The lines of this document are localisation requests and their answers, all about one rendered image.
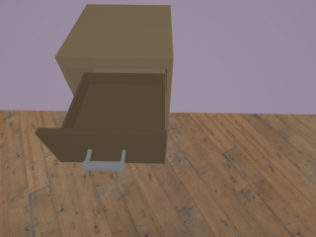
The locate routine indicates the handle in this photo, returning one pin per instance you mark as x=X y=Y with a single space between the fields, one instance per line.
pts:
x=115 y=166

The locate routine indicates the cabinet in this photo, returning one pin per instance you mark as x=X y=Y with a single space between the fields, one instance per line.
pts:
x=120 y=38

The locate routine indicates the drawer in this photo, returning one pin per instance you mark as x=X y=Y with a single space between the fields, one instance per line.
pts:
x=111 y=112

